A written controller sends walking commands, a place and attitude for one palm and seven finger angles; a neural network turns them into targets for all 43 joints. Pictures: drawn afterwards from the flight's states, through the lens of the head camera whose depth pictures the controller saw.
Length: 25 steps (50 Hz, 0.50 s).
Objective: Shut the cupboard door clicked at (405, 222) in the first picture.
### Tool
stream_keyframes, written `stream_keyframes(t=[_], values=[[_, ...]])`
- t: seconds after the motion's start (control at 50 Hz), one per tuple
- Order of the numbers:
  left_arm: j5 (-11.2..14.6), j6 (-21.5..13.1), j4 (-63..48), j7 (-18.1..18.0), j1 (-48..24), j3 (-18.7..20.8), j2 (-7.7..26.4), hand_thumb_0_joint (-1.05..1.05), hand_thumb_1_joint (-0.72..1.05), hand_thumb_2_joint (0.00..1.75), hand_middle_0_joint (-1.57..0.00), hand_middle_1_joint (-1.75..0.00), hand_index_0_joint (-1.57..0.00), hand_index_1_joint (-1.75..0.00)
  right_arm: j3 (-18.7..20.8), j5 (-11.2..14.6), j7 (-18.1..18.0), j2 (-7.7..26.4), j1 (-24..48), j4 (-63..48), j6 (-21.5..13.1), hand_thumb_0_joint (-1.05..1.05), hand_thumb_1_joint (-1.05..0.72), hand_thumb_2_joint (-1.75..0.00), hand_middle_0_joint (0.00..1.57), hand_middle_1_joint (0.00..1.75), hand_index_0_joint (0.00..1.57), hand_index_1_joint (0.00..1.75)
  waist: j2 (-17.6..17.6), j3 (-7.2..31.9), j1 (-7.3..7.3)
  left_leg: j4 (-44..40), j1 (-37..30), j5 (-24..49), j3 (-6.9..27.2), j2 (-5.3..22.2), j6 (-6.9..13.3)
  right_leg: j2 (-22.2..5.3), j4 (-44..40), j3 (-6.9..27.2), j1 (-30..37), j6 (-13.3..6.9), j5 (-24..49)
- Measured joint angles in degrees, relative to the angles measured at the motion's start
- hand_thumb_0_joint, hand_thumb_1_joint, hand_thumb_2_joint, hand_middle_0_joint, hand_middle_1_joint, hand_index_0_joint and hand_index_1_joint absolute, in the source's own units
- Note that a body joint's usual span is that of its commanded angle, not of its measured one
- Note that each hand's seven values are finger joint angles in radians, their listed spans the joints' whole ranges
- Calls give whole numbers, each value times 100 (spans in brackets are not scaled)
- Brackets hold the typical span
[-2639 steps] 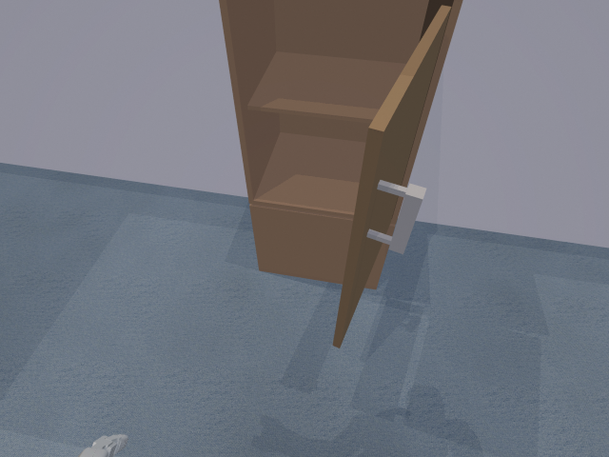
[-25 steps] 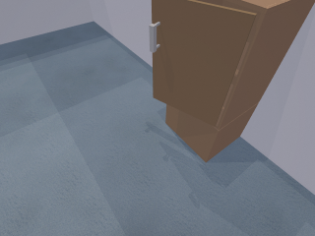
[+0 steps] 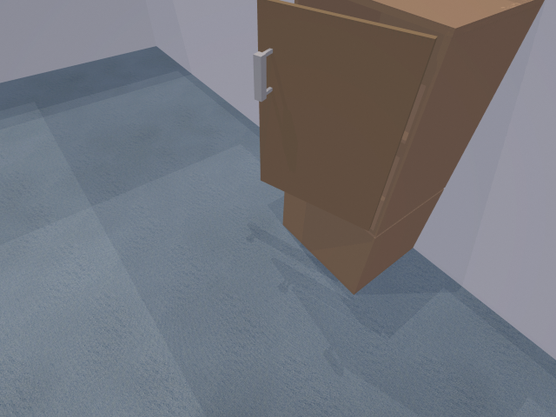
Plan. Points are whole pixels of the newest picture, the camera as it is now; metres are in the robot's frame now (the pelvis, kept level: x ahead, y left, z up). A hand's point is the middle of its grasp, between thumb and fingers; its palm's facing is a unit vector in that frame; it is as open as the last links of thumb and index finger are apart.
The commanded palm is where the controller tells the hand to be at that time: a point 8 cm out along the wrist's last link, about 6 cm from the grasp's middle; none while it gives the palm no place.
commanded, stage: look to check the result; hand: left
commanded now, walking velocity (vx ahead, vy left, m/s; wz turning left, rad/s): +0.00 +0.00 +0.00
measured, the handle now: (264, 74) +0.92 +0.08 +0.06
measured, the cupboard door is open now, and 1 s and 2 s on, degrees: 19 19 19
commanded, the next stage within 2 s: walk to a spot facing it in 0.54 s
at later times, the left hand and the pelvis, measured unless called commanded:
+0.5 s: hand out of the picture -0.03 +0.15 -0.18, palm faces +0.05 -0.98 -0.17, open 7.4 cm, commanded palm none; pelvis +0.02 -0.01 +0.00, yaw +0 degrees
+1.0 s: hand out of the picture +0.02 +0.19 -0.21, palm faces +0.20 -0.96 -0.20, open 7.4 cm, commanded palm none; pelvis +0.02 +0.00 -0.03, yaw +9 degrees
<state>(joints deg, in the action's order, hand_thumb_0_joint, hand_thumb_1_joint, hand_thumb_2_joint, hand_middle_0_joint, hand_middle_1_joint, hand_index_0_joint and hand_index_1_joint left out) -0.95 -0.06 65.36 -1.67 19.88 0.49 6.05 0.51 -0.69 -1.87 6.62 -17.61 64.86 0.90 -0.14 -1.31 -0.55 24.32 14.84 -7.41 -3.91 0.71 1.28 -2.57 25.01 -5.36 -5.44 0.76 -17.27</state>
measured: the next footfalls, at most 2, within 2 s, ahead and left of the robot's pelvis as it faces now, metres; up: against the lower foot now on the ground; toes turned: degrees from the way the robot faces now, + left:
right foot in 1.36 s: +0.08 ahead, -0.16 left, +0.00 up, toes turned +24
left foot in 1.72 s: -0.03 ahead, +0.07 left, +0.00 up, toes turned +44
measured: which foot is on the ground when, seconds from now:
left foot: down 0.00-1.00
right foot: down 0.00-0.98, up 1.00-1.00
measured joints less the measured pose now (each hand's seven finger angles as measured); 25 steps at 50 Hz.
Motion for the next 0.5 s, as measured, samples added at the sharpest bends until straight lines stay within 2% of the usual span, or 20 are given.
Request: stream_keyframes(t=[0.5], values=[[20, -3, 63, -36, 54, 28, 89, 0, 91, 90, -20, -30, -19, -29, -14, 13, -31, 33, 82, 58, -20, 0, -91, -90, 20, 30, 20, 30, -4, -136, 38, 127, -59, -215, 53, 65, -84, 76, -110, -39, 179, -61, -111]])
